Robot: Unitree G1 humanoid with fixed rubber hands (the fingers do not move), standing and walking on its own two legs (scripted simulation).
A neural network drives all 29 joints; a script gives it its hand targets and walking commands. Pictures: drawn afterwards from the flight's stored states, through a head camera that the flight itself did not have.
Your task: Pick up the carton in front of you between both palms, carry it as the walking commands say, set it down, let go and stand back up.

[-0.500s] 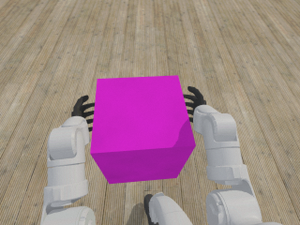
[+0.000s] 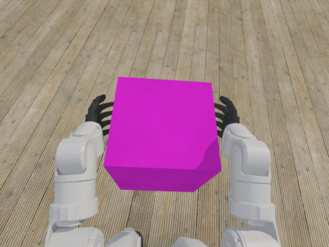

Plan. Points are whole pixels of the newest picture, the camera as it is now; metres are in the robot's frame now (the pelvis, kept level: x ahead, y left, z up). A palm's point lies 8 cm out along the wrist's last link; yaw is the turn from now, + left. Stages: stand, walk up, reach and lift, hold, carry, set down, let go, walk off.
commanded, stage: carry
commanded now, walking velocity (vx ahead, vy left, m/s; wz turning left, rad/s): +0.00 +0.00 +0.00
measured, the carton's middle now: (160, 142) +0.35 +0.00 +0.00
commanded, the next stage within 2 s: none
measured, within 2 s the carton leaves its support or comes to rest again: neither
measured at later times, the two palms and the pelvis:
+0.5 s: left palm (90, 113) +0.35 +0.15 +0.13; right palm (239, 118) +0.34 -0.15 +0.13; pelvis +0.01 +0.01 +0.01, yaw -2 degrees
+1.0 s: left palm (89, 121) +0.33 +0.15 +0.13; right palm (245, 127) +0.32 -0.15 +0.14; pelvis -0.01 +0.01 +0.01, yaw -2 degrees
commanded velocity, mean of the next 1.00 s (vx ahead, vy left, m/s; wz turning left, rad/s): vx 0.00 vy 0.00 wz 0.00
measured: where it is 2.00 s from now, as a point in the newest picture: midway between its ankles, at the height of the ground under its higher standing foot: outside the picture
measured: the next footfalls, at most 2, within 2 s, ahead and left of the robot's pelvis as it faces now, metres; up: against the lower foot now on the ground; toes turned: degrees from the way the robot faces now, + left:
none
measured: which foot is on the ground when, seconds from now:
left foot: down 0.00-1.00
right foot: down 0.00-1.00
